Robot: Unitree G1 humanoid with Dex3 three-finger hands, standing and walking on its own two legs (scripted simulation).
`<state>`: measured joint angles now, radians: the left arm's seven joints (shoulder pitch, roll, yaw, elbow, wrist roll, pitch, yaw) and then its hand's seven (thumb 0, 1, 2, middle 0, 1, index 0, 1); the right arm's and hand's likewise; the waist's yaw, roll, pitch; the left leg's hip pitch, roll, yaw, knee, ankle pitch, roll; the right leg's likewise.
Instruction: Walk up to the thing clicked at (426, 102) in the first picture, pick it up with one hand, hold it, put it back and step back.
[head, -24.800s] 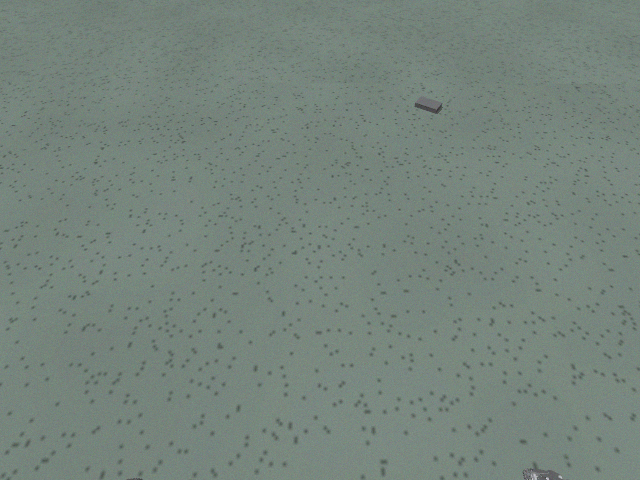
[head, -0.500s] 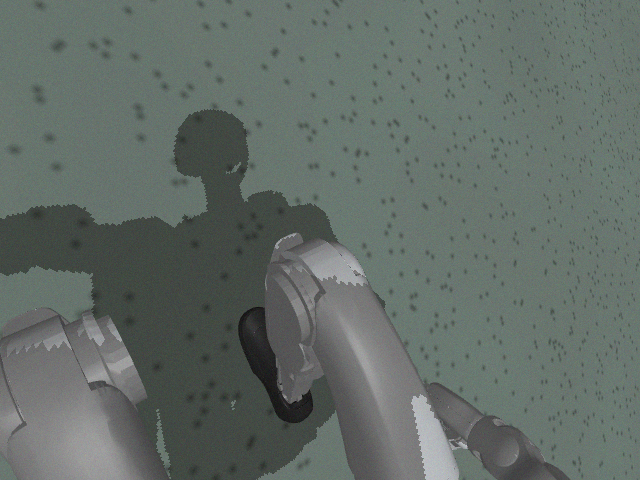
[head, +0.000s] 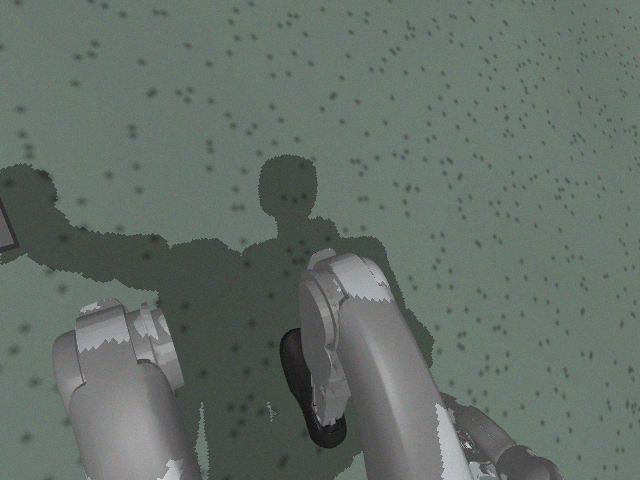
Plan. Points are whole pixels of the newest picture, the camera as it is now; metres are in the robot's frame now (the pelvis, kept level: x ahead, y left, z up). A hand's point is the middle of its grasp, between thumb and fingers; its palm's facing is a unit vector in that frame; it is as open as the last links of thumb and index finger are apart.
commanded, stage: settle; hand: left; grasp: from above
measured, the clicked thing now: out of the picture +0.42 +0.37 -0.23
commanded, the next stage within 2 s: lift in 0.32 s
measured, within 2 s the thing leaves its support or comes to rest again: neither
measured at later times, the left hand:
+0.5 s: hand out of the picture +0.41 +0.36 -0.14, palm faces -0.41 -0.12 -0.90, open 10.7 cm
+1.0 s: hand out of the picture +0.35 +0.36 +0.00, palm faces -0.42 -0.14 -0.90, open 10.7 cm
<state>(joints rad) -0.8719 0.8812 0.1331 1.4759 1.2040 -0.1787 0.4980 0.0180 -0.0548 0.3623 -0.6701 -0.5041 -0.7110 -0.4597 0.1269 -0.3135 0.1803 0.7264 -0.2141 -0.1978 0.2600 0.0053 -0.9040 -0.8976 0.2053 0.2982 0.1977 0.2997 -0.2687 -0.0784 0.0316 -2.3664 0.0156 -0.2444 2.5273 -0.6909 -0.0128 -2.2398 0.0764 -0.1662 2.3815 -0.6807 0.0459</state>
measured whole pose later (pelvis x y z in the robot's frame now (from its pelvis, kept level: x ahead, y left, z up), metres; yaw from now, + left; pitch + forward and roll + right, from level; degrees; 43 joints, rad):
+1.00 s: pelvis -0.01 -0.01 +0.11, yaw +8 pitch +33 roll -7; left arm -0.62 0.65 0.02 0.89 1.05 -0.12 0.11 0.01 -0.04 0.30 -0.70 -0.43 -0.74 -0.39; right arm 0.17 -0.28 -0.01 0.67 -0.02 0.01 0.09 0.01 -0.90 -0.90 0.21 0.30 0.20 0.30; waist -0.11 0.03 -0.16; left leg -2.10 0.01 -0.11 2.14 -0.62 0.00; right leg -2.01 0.03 -0.06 2.08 -0.65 0.03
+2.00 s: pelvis +0.05 +0.01 +0.41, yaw +12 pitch +12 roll -1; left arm -0.35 0.40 -0.17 0.82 0.99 0.03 0.13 -0.01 -0.06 0.39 -0.68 -0.48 -0.71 -0.45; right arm 0.27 -0.24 -0.03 0.74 0.04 -0.04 -0.05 0.01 -0.89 -0.90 0.21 0.30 0.20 0.30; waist -0.06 0.04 -0.10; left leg -0.78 0.03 -0.01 0.97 -0.40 0.00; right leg -0.75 0.02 0.02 0.94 -0.41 0.02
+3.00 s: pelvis +0.08 +0.01 +0.46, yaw +11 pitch +4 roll +0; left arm -0.27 0.40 -0.20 0.67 1.00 0.02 0.00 -0.01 -0.09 0.49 -0.65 -0.54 -0.67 -0.52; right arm 0.23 -0.25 -0.04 0.69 0.06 0.04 -0.04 0.01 -0.89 -0.89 0.20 0.30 0.20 0.30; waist -0.01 0.04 -0.04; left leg -0.38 0.02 0.03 0.60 -0.28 0.00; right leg -0.37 0.00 0.05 0.59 -0.29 0.02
